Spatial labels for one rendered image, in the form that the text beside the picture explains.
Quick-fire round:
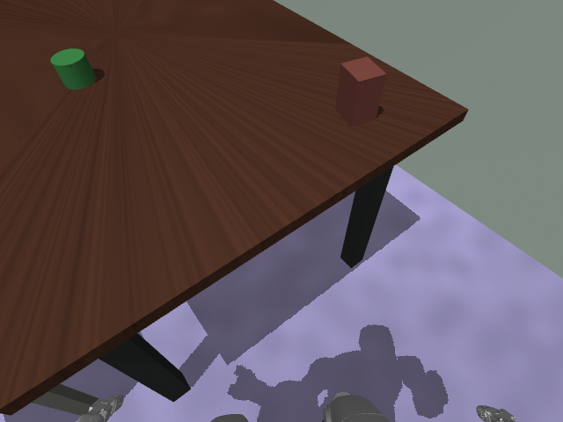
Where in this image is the left robot hand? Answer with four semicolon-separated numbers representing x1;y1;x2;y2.
77;395;124;422

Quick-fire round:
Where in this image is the table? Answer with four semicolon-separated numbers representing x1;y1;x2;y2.
0;0;469;415

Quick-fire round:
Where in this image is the right robot hand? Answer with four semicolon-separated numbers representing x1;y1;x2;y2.
476;405;515;422

